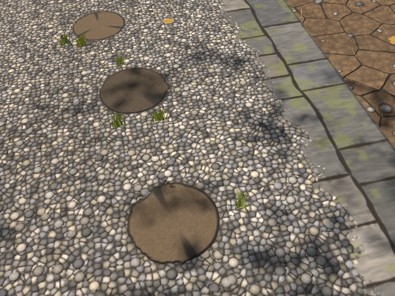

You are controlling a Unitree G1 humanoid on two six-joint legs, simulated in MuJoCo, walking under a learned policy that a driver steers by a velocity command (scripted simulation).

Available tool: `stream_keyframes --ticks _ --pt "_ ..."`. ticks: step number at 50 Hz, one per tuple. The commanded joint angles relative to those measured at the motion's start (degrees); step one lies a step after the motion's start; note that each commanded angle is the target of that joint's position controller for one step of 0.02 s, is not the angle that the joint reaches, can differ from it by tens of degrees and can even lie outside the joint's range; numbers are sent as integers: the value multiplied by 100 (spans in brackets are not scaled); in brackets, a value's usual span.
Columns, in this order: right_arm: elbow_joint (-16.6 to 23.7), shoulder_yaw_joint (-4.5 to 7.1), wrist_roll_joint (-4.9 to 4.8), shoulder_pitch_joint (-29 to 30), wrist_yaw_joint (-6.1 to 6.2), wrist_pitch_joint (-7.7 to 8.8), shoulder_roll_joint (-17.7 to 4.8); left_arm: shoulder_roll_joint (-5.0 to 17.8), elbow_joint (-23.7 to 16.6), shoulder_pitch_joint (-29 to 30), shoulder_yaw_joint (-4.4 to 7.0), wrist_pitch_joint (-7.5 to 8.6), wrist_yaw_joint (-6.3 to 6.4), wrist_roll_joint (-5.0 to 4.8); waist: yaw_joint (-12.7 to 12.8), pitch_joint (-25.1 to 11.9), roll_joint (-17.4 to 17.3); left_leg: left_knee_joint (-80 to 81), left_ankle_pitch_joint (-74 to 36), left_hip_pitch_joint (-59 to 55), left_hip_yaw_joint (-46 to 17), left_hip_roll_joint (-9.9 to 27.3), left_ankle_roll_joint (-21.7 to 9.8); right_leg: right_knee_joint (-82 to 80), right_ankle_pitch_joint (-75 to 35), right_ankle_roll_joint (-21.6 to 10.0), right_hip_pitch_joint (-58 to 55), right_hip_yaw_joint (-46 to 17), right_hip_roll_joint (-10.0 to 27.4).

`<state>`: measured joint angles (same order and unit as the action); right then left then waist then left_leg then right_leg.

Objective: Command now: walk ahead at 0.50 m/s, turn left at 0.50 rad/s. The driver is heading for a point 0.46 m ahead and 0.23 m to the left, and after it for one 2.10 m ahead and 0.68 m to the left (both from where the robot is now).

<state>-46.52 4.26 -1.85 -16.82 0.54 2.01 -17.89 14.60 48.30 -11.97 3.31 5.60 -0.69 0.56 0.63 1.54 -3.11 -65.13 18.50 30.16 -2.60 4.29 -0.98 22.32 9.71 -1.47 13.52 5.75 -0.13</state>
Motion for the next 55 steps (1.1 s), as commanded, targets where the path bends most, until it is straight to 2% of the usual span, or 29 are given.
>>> stream_keyframes --ticks 1,7,12,14,15,16,17,18,19,20,21,22,23,26,29,31,34,38,39,40,41,42,43,44,45,47,49,52,55 --pt "466 78 26 -42 -2 -77 -165 725 -204 201 185 140 40 18 -93 -31 823 182 -524 798 -323 436 75 -1491 -582 -910 -498 -1112 1617" --pt "791 -1 58 883 -194 -33 -24 1021 -41 2 275 55 131 -13 181 217 576 2012 -1954 727 86 332 58 -1588 -1106 -801 -779 29 1485" --pt "1155 1 63 1516 -341 -63 -115 1257 125 -341 368 -129 134 -164 311 417 548 2765 -1498 787 420 172 -209 -1216 -1635 -625 -1674 383 1750" --pt "1204 91 83 1314 -362 -92 -293 1422 109 -267 421 -209 148 -227 81 169 707 2827 -912 245 723 -147 -427 -515 -3340 -505 -1898 565 1760" --pt "1120 188 79 857 -353 -111 -454 1485 90 -204 442 -257 156 -259 -212 -135 755 2874 -706 -399 898 -396 -569 234 -4205 -431 -1877 675 1693" --pt "881 356 57 -29 -309 -124 -710 1433 61 -115 417 -296 163 -279 -718 -584 634 3213 -979 -1630 1002 -701 -766 1424 -4415 -263 -1493 856 1474" --pt "622 573 24 -1009 -191 -182 -1204 1181 -18 -228 316 -272 175 -126 -1084 -1108 37 3363 -989 -3390 69 -298 -1070 3194 -2869 27 -124 884 1222" --pt "692 621 -23 -714 -157 -127 -1832 312 -368 -677 46 -126 115 108 -305 -1446 -1499 4072 93 -4951 -3242 1098 -2090 5130 2247 385 2427 349 5" --pt "912 465 34 -820 -215 -7 -1369 764 -416 -152 92 98 42 -122 -703 -2123 -716 4910 850 -5198 -4522 1490 -2291 5731 2512 288 3014 -999 -70" --pt "847 362 91 -637 -244 96 -1034 1044 -585 368 168 214 0 -338 -753 -1332 -382 5007 398 -4749 -3762 1378 -1986 5657 1934 140 3492 -1012 188" --pt "865 317 84 -341 -238 149 -899 964 -576 419 138 283 28 -272 -532 -907 -15 4940 -200 -3986 -3041 1128 -1782 5188 1423 47 3299 -1017 446" --pt "931 262 103 65 -220 156 -720 975 -496 378 166 291 73 -114 -286 -634 165 4941 -864 -3231 -2470 895 -1619 4671 1094 69 2883 -1039 626" --pt "1033 201 169 302 -192 161 -573 1022 -452 256 204 232 72 -65 -90 -549 74 5042 -1367 -2733 -2128 732 -1549 4372 868 88 2466 -1093 740" --pt "1075 219 172 361 -98 184 -704 867 -499 262 201 34 85 35 67 -367 122 5132 -3182 -2011 -1555 567 -1593 3705 589 370 2077 -923 617" --pt "999 288 131 205 41 96 -881 627 -678 725 116 -34 107 74 -18 -281 64 4857 -4177 -1595 -895 158 -1307 2473 -302 565 1813 -762 289" --pt "955 303 96 69 98 -8 -879 528 -774 1026 67 -43 61 31 -173 -396 -134 4688 -3905 -1472 -802 -35 -1051 1661 -1093 556 1421 -718 30" --pt "863 305 78 -123 141 -119 -839 627 -939 1353 85 -74 -1 -35 -304 -445 -266 4432 -3214 -1673 -1230 49 -874 1038 -1382 512 1236 -865 -168" --pt "968 270 101 146 213 -186 -670 947 -891 975 210 8 -25 11 -54 -544 -431 3545 -2867 -2289 -1928 145 -743 425 -970 269 986 -1071 -109" --pt "1026 225 95 266 208 -178 -547 987 -824 681 227 60 -9 75 112 -698 -340 3036 -2773 -2245 -1801 -115 -569 -11 -1699 113 422 -991 29" --pt "1140 119 190 165 198 -149 -248 1244 -846 361 259 80 31 196 141 -1325 257 1894 -1705 -1778 -1434 -522 -311 205 -3440 -244 -797 -1691 906" --pt "1011 45 197 -1006 188 -145 22 1353 -854 268 242 7 52 299 -351 -1838 1663 320 2357 -372 -1004 -1370 84 485 -5498 -1378 -2327 -3346 2259" --pt "880 107 128 -1471 159 -172 -533 1168 -777 153 240 -85 15 60 -380 -2208 1769 -490 2372 90 -1023 -1023 264 232 -3750 -1794 -2347 -4421 2677" --pt "820 215 81 -862 184 -275 -905 805 -931 435 138 -136 9 -25 -151 -1610 1108 -850 1911 287 -968 -820 435 66 -2568 -1568 -1869 -3812 2218" --pt "876 234 93 -348 230 -389 -944 661 -943 635 66 -215 7 15 -80 -1241 779 -803 1558 335 -782 -715 512 -56 -1764 -1301 -1352 -3191 1867" --pt "909 233 132 -116 260 -490 -892 583 -951 808 11 -279 6 23 -88 -913 710 -631 1370 226 -715 -621 558 -234 -1244 -1191 -796 -2857 1643" --pt "930 135 131 -89 224 -550 -523 655 -859 1018 7 -360 19 84 -262 -536 983 340 1056 -449 -430 -482 554 -575 -675 -989 105 -2158 1155" --pt "863 25 167 -121 209 -491 -227 677 -783 1034 23 -386 32 85 -242 -610 1190 1363 1011 -971 -124 -445 551 -603 -941 -1003 202 -1772 979" --pt "799 -3 182 42 168 -425 -272 851 -662 820 71 -421 54 9 -86 -850 1210 2468 371 -1453 -35 -368 452 -512 -895 -1135 -61 -1850 1155" --pt "647 5 226 -28 104 -419 -291 778 -590 824 8 -472 57 -69 -242 -711 1048 3835 -717 -2276 115 -439 173 -452 339 -816 404 -1741 1011"
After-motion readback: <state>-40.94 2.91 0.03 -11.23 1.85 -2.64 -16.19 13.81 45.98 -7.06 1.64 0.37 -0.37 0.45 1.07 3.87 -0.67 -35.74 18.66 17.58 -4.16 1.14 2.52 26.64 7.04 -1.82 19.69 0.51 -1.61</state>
